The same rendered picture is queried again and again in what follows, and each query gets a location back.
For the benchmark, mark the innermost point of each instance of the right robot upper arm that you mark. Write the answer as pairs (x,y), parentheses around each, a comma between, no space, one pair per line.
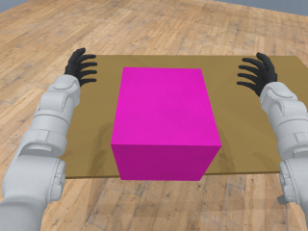
(293,179)

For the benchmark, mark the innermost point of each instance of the robot right hand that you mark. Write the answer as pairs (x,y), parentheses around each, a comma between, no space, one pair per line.
(265,73)

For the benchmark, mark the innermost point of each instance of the left robot upper arm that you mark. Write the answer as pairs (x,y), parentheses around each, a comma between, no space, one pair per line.
(33,183)

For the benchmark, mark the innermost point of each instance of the carton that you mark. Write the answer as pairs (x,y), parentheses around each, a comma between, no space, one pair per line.
(164,127)

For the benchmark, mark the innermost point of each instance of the robot left forearm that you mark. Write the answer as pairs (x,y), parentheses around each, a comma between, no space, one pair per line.
(46,136)

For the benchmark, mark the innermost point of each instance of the robot right forearm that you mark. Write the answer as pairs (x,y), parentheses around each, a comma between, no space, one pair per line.
(288,118)

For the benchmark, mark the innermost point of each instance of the table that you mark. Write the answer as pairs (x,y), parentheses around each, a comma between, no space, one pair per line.
(248,143)

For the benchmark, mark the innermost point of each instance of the robot left hand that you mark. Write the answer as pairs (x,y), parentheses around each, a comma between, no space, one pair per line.
(75,65)

